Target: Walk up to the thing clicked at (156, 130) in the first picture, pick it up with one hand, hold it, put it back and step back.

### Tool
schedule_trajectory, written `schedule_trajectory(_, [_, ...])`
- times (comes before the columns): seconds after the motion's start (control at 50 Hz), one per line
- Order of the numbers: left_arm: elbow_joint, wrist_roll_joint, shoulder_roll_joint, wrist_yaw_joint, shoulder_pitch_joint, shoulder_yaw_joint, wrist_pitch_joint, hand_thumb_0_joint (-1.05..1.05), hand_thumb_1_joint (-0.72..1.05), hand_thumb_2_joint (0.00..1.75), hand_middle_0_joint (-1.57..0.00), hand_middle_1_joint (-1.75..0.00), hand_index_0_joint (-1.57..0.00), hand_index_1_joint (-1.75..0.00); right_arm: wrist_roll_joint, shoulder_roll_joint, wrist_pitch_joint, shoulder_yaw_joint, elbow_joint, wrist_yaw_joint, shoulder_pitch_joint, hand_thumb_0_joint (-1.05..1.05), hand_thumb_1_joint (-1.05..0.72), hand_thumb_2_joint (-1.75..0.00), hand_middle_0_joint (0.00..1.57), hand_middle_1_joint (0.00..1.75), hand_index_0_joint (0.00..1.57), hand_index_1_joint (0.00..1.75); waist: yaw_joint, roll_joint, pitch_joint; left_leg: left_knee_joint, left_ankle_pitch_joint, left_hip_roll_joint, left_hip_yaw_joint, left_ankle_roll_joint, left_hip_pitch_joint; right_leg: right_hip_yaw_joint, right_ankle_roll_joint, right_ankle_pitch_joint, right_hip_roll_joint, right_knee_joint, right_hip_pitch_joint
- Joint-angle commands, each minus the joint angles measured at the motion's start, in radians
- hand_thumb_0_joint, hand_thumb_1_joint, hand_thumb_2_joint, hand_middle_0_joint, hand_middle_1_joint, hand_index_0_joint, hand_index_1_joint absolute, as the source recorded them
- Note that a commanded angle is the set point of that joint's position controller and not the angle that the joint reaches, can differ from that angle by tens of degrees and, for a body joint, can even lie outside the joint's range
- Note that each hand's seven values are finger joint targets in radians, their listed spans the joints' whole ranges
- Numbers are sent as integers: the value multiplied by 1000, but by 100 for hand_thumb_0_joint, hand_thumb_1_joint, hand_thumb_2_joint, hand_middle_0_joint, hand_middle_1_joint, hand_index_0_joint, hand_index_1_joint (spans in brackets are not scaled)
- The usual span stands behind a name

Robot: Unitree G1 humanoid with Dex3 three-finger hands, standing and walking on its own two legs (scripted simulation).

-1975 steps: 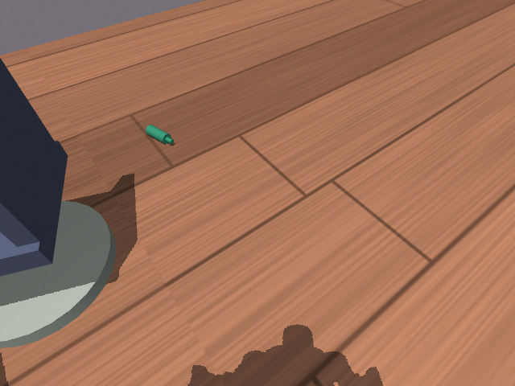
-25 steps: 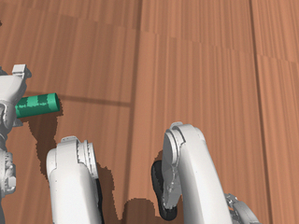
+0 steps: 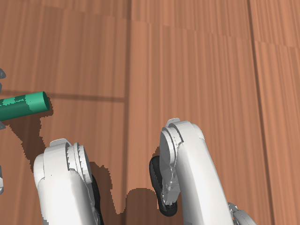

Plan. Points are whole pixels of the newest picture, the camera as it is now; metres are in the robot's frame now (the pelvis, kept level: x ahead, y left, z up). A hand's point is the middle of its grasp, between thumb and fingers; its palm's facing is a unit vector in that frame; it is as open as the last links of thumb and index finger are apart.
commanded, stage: close in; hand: left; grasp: from above
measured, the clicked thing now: (11, 108) +0.44 +0.35 -0.28
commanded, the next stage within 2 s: rest palm in 0.08 s
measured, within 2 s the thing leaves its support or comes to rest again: neither
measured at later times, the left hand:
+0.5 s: hand (12, 105) +0.43 +0.32 -0.22, palm faces -0.43 -0.13 -0.89, open 14.3 cm
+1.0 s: hand (20, 106) +0.43 +0.31 -0.25, palm faces -0.43 -0.14 -0.89, open 14.4 cm
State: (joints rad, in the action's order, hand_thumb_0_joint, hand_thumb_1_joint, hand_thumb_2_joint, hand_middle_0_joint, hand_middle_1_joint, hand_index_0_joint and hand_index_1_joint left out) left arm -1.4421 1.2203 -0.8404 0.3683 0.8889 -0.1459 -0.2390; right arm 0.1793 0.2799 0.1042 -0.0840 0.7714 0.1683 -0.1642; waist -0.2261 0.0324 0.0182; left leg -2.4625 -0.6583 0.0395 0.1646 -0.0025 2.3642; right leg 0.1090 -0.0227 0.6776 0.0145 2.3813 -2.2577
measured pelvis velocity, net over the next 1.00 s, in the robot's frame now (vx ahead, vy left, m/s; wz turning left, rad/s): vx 0.01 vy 0.01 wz -0.07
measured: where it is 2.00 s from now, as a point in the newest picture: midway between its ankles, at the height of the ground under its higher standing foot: (130, 205)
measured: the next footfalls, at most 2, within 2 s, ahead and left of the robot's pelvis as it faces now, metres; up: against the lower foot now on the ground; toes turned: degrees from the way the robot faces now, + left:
none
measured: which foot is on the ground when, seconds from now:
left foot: down 0.00-1.00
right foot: down 0.00-1.00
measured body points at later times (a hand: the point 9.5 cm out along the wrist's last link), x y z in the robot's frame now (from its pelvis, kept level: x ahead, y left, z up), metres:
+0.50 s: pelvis +0.00 +0.00 -0.02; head +0.25 +0.10 +0.35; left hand +0.45 +0.33 -0.17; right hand +0.06 -0.27 -0.09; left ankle +0.08 +0.13 -0.28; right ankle +0.10 -0.12 -0.28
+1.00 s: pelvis +0.01 +0.01 -0.02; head +0.26 +0.11 +0.33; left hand +0.45 +0.32 -0.20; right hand +0.05 -0.26 -0.09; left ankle +0.08 +0.13 -0.28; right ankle +0.10 -0.12 -0.28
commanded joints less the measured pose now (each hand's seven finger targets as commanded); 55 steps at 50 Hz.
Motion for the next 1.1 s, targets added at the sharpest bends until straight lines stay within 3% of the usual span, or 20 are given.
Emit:
schedule_trajectory(0.0, [180, -7, -156, 20, 309, 49, -65, 0, -59, 102, -6, -101, -6, -102, -12, 262, 0, 96, 3, -12, -200, 0, -90, -90, 20, 30, 20, 30, -37, -315, -685, 241, 109, -20, -80, 20, -544, 77, 52, -177, 39, -261, 292])
schedule_trajectory(0.04, [129, 9, -161, 44, 286, 42, -76, 0, -58, 101, -6, -102, -6, -102, -10, 263, -4, 90, 5, -8, -193, 0, -90, -90, 20, 30, 20, 30, -29, -328, -659, 245, 128, -19, -73, 13, -559, 87, 55, -188, 36, -240, 270])
schedule_trajectory(0.1, [72, 49, -166, 95, 313, 37, -85, 0, -57, 102, -7, -101, -6, -102, -1, 267, -8, 72, 2, -3, -177, 0, -89, -90, 20, 30, 20, 30, -47, -325, -617, 243, 151, -16, -65, 12, -577, 103, 53, -204, 38, -217, 234])
schedule_trajectory(0.18, [68, 100, -258, 174, 337, -42, -85, 0, -59, 106, -7, -98, -4, -100, 12, 277, -5, 60, 4, 5, -154, 0, -89, -90, 20, 30, 20, 30, -24, -371, -647, 238, 194, -17, -76, 13, -593, 104, 50, -242, 42, -204, 251])
schedule_trajectory(0.24, [-76, 129, -229, 216, 331, -22, -63, 0, -58, 105, -6, -97, -4, -99, 37, 275, 7, 42, -2, 18, -132, 0, -89, -90, 20, 30, 20, 30, -69, -346, -579, 219, 162, -17, -79, 17, -552, 108, 46, -222, 44, -194, 224])
schedule_trajectory(0.26, [-90, 135, -261, 228, 361, -30, -59, 0, -58, 104, -6, -97, -4, -99, 42, 284, 15, 37, -19, 24, -116, 0, -89, -90, 20, 30, 20, 30, -82, -342, -554, 216, 120, -17, -78, 21, -515, 106, 48, -186, 46, -198, 215])
schedule_trajectory(0.3, [-125, 131, -253, 247, 342, -25, -44, 0, -57, 103, -6, -98, -4, -99, 49, 284, 28, 29, -12, 25, -113, 0, -89, -90, 20, 30, 20, 30, -71, -359, -554, 217, 105, -21, -81, 22, -506, 107, 46, -171, 47, -200, 221])
schedule_trajectory(0.34, [-105, 136, -331, 261, 340, -74, -32, 0, -57, 104, -6, -96, -4, -99, 59, 311, 44, 29, -27, 29, -108, 0, -89, -90, 20, 30, 20, 30, -70, -351, -575, 207, 105, -18, -78, 25, -521, 109, 42, -166, 46, -194, 234])
schedule_trajectory(0.36, [-124, 134, -334, 264, 330, -78, -23, 0, -56, 102, -6, -97, -4, -99, 62, 309, 48, 26, -30, 31, -114, 0, -89, -90, 20, 30, 20, 30, -66, -363, -580, 208, 99, -19, -81, 24, -516, 107, 42, -163, 47, -191, 242])
schedule_trajectory(0.38, [-139, 125, -286, 258, 330, -46, -18, 0, -56, 102, -6, -97, -4, -99, 70, 301, 58, 20, -42, 37, -96, 0, -89, -90, 20, 30, 20, 30, -80, -367, -567, 196, 96, -17, -83, 26, -504, 107, 39, -166, 48, -186, 238])
schedule_trajectory(0.4, [-144, 117, -345, 267, 310, -98, -14, 0, -56, 102, -6, -98, -4, -99, 77, 312, 59, 24, -20, 38, -114, 0, -89, -90, 20, 30, 20, 30, -76, -358, -592, 194, 107, -12, -75, 25, -507, 110, 39, -177, 53, -193, 262])
schedule_trajectory(0.46, [-137, 104, -367, 257, 306, -107, -12, 0, -55, 101, -6, -98, -4, -99, 88, 314, 66, 12, -25, 42, -126, 0, -89, -90, 20, 30, 20, 30, -86, -354, -585, 173, 104, -12, -78, 29, -468, 103, 38, -185, 52, -192, 287])
schedule_trajectory(0.5, [-133, 77, -348, 248, 299, -94, -16, 0, -57, 101, -6, -97, -4, -99, 87, 307, 73, 9, -26, 42, -107, 0, -89, -90, 20, 30, 20, 30, -78, -353, -593, 159, 106, -8, -71, 26, -468, 101, 41, -190, 56, -188, 291])
schedule_trajectory(0.54, [-117, 77, -356, 237, 322, -88, -27, 0, -57, 101, -6, -97, -4, -99, 96, 304, 82, -10, -17, 50, -126, 0, -89, -90, 20, 30, 20, 30, -105, -361, -586, 146, 126, -6, -64, 25, -478, 110, 39, -214, 54, -173, 299])
schedule_trajectory(0.64, [-111, 58, -380, 234, 245, -101, -57, 0, -57, 102, -6, -96, -4, -98, 100, 324, 87, -15, -7, 55, -121, 0, -89, -90, 20, 30, 20, 30, -77, -367, -589, 141, 154, -2, -56, 18, -488, 121, 41, -237, 62, -170, 333])
schedule_trajectory(0.7, [-116, 80, -371, 240, 253, -79, -70, 0, -57, 102, -6, -96, -4, -98, 113, 326, 91, -25, -11, 65, -126, 0, -89, -90, 20, 30, 20, 30, -99, -379, -572, 136, 157, 0, -53, 15, -497, 131, 42, -246, 65, -153, 331])
schedule_trajectory(0.74, [-105, 74, -389, 262, 232, -108, -76, 0, -57, 103, -6, -95, -4, -97, 113, 338, 91, -26, -9, 67, -123, 0, -89, -90, 20, 30, 20, 30, -85, -385, -567, 140, 167, -1, -47, 14, -496, 138, 41, -253, 67, -155, 332])
schedule_trajectory(0.82, [-135, 99, -378, 293, 227, -93, -65, 0, -57, 103, -6, -95, -4, -97, 125, 337, 98, -35, -10, 78, -114, 0, -89, -90, 20, 30, 20, 30, -99, -368, -552, 129, 174, 4, -48, 15, -488, 134, 39, -268, 75, -156, 337])
schedule_trajectory(0.88, [-135, 97, -351, 311, 258, -64, -52, 0, -57, 103, -7, -94, -4, -96, 125, 347, 117, -31, -16, 87, -101, 0, -89, -90, 20, 30, 20, 30, -111, -370, -521, 134, 143, 4, -42, 14, -481, 144, 40, -235, 73, -152, 306])
schedule_trajectory(1.08, [-150, 80, -363, 314, 278, -56, -22, 0, -57, 104, -7, -95, -4, -98, 120, 366, 154, -33, -12, 108, -68, 0, -89, -90, 20, 30, 20, 30, -118, -404, -502, 147, 122, 8, -25, 11, -493, 157, 37, -216, 73, -150, 295])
